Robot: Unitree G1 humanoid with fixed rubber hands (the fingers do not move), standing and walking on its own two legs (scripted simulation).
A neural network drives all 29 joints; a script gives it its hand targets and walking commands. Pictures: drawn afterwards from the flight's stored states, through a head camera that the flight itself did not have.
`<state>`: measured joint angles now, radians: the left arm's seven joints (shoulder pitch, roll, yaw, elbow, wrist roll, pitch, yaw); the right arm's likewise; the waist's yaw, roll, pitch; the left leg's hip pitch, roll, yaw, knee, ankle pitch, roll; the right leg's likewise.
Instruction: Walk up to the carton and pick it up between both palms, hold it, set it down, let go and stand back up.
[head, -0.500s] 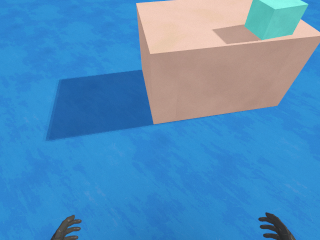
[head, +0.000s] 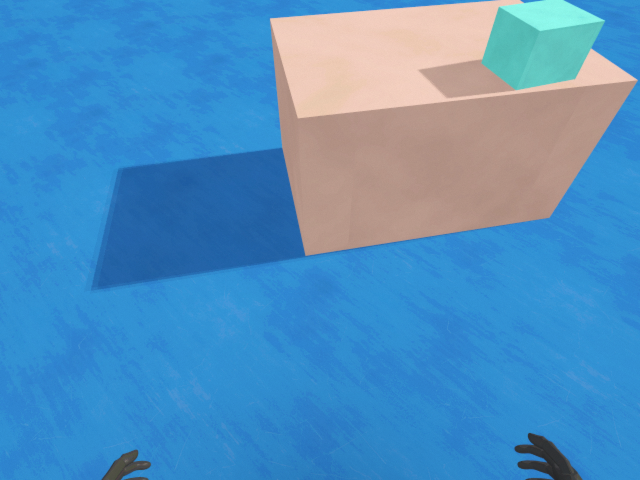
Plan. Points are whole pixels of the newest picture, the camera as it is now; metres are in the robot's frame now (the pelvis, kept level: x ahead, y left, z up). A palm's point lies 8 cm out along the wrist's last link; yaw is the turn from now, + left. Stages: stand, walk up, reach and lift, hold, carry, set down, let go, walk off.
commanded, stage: stand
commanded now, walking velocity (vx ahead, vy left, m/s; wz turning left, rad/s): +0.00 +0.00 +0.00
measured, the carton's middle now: (537, 43) +1.28 -0.68 -0.05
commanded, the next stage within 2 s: walk up in 1.48 s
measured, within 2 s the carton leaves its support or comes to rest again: neither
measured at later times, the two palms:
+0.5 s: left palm out of the picture +0.06 +0.28 -0.11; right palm out of the picture +0.06 -0.29 -0.10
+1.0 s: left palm out of the picture +0.07 +0.28 -0.11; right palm out of the picture +0.05 -0.30 -0.11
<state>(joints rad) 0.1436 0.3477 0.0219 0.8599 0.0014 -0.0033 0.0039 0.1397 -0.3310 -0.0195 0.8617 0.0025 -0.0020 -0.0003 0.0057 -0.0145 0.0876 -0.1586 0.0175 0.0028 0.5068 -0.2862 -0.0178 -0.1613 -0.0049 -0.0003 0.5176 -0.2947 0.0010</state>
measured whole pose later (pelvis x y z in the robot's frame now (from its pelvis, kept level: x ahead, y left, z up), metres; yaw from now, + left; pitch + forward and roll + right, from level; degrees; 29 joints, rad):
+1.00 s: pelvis -0.01 +0.00 +0.01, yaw -1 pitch -3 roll +0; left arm 0.15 0.32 0.01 1.04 0.00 -0.02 0.01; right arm 0.16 -0.33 -0.01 1.05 0.01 -0.02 -0.01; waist 0.00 -0.01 0.07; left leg -0.12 0.04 0.01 0.36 -0.19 -0.03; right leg -0.12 0.01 0.01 0.36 -0.19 -0.01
